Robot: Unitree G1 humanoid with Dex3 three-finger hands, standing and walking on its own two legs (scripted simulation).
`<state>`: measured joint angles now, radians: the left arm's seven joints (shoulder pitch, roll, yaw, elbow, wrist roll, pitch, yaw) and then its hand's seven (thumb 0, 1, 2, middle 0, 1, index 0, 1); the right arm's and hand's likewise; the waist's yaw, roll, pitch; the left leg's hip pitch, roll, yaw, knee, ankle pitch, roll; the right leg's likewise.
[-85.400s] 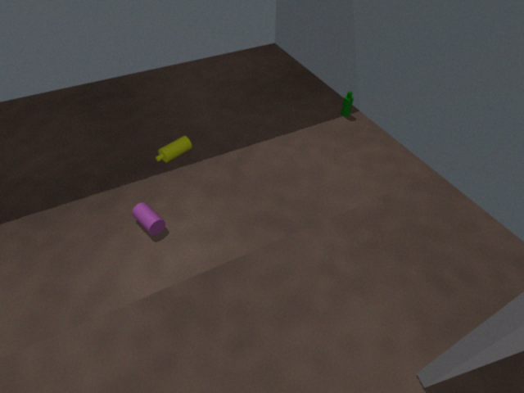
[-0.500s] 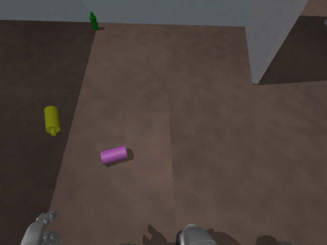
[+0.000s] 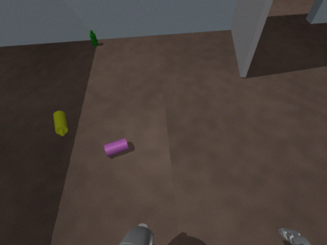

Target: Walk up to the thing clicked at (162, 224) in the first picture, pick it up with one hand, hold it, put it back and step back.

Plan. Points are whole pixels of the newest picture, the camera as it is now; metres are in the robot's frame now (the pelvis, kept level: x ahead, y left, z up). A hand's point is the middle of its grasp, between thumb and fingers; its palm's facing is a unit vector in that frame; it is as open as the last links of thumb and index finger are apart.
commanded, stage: step back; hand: left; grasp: from above
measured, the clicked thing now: (116, 147) +0.81 +0.38 -0.71
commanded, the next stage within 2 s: stand in 1.54 s
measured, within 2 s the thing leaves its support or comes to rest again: neither
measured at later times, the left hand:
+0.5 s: hand out of the picture -0.09 +0.25 -0.14, palm faces +0.05 -0.93 -0.37, open 7.4 cm
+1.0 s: hand out of the picture -0.19 +0.27 -0.14, palm faces +0.05 -0.91 -0.41, open 7.4 cm
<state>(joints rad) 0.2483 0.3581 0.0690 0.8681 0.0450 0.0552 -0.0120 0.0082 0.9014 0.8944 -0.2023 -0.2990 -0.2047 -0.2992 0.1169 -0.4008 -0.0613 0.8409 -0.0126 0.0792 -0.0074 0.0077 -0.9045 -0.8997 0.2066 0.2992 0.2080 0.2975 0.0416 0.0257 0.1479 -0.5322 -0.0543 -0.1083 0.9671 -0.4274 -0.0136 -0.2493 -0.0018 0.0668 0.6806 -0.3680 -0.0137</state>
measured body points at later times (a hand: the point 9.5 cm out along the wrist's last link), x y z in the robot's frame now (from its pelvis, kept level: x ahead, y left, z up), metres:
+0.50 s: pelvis -0.18 -0.02 +0.00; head -0.13 -0.01 +0.45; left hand -0.10 +0.30 -0.12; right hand -0.04 -0.33 -0.10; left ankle -0.11 +0.11 -0.72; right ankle -0.21 -0.16 -0.68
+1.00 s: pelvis -0.23 -0.02 +0.01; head -0.22 -0.01 +0.46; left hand -0.20 +0.32 -0.11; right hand -0.17 -0.33 -0.11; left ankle -0.23 +0.10 -0.72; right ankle -0.22 -0.15 -0.68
